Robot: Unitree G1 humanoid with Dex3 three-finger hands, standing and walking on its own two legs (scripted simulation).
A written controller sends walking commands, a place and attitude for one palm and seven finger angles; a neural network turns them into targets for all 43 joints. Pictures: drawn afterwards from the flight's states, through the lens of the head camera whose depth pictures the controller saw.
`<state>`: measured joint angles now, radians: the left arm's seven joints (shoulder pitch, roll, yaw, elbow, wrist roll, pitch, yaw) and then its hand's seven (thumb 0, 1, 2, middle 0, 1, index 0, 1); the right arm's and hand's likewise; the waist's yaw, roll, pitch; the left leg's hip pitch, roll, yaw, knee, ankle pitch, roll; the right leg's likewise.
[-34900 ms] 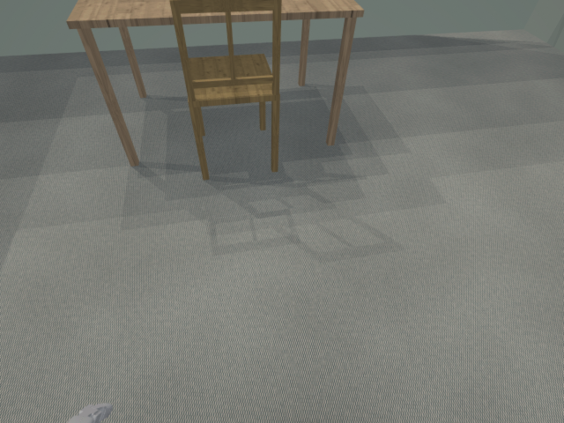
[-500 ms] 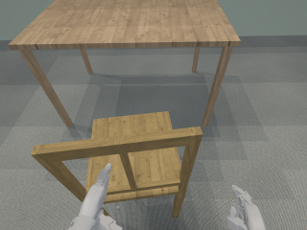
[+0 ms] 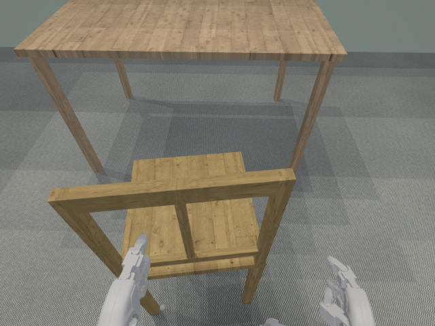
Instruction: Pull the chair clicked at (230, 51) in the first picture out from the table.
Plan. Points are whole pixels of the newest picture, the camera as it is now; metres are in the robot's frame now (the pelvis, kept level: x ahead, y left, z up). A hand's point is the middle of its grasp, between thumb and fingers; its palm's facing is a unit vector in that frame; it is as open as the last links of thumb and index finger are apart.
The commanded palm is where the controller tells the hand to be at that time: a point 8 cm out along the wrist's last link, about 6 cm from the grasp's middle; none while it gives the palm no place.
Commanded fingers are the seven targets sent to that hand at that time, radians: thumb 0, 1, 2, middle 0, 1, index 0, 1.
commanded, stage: draw the hand back to the body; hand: left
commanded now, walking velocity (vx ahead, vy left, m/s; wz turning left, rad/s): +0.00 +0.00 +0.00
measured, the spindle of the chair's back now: (185, 231) +0.32 +0.09 -0.04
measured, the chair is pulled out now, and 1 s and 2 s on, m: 0.51 0.51 0.51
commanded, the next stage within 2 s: step back with the hand held close in 1.46 s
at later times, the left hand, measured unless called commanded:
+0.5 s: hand (97, 277) +0.17 +0.17 +0.12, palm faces +0.19 -0.93 -0.31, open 16.8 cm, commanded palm +0.13 +0.22 +0.14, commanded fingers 0.00 -0.12 0.41 -0.06 -0.09 -0.06 -0.09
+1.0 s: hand (17, 235) +0.19 +0.23 +0.20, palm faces +0.46 -0.77 -0.44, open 10.5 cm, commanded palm +0.14 +0.28 +0.22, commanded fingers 0.00 0.79 0.85 -0.19 -0.28 -0.19 -0.28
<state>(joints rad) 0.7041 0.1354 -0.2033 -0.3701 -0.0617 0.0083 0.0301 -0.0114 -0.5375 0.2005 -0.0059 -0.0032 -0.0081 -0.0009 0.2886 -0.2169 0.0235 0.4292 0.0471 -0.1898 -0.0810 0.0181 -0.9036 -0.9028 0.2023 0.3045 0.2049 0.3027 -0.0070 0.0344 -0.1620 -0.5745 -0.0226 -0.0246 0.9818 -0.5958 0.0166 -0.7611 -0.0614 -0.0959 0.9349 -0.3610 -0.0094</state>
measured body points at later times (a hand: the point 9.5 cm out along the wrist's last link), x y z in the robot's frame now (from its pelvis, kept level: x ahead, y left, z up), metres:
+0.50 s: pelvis +0.01 -0.01 +0.02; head +0.01 -0.03 +0.47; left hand +0.16 +0.22 +0.14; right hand +0.19 -0.24 -0.06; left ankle -0.06 +0.11 -0.68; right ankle +0.06 -0.12 -0.68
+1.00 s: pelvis +0.01 -0.02 +0.05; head -0.01 -0.05 +0.50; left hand +0.16 +0.27 +0.23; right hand +0.20 -0.24 -0.03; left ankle -0.06 +0.11 -0.68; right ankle +0.06 -0.12 -0.68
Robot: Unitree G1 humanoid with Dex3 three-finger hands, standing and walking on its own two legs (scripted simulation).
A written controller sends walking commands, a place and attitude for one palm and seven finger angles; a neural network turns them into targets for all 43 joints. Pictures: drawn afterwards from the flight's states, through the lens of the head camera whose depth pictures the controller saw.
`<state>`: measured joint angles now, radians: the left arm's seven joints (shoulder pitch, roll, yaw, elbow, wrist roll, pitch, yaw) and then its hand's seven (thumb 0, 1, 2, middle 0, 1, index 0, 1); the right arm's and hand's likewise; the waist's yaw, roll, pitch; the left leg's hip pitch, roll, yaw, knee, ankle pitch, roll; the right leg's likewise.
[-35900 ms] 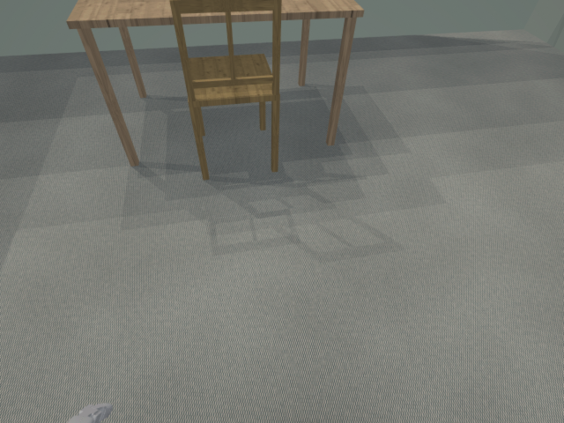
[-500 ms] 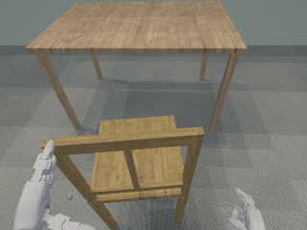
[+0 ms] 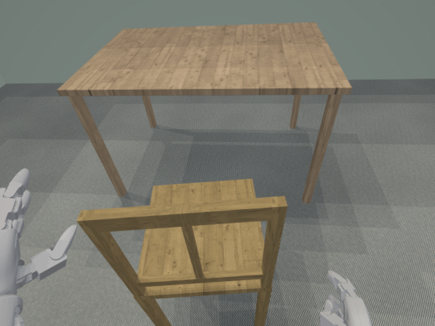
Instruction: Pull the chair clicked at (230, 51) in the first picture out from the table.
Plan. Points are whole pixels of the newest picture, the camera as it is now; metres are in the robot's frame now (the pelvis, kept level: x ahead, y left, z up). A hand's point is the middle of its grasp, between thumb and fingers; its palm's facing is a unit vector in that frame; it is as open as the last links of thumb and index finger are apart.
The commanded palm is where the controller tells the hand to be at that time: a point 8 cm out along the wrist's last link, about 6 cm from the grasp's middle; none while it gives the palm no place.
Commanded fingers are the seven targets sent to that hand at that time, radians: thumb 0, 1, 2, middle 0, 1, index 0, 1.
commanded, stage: draw the hand back to the body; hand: left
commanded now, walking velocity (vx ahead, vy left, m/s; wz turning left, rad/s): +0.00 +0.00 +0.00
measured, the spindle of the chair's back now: (193, 252) +0.31 +0.11 -0.10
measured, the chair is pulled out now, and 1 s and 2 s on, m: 0.51 0.51 0.51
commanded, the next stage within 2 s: step back with the hand held close in 0.46 s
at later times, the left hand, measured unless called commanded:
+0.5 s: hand (42, 233) +0.19 +0.27 +0.17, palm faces +0.47 -0.76 -0.44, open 7.4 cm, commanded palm +0.14 +0.31 +0.18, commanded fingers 0.00 0.90 0.90 -0.20 -0.30 -0.20 -0.30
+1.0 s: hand (29, 241) +0.18 +0.28 +0.16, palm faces +0.37 -0.75 -0.54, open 7.4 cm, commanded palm +0.12 +0.32 +0.18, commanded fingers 0.00 0.90 0.90 -0.20 -0.30 -0.20 -0.30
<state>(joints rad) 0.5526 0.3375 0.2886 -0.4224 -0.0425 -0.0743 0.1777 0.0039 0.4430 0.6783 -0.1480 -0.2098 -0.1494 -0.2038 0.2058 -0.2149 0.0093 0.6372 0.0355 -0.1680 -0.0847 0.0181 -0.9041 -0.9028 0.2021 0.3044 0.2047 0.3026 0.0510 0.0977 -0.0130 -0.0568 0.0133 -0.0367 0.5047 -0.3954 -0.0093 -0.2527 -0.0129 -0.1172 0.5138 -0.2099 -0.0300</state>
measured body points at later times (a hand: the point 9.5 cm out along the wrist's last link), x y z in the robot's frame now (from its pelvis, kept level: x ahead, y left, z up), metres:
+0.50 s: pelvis +0.00 +0.01 +0.00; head -0.02 -0.02 +0.45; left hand +0.16 +0.30 +0.19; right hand +0.18 -0.22 -0.09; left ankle -0.07 +0.13 -0.73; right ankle +0.05 -0.10 -0.73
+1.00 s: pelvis -0.02 +0.03 +0.00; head +0.00 +0.02 +0.45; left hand +0.15 +0.32 +0.19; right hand +0.14 -0.22 -0.09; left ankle -0.07 +0.13 -0.73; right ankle +0.05 -0.10 -0.73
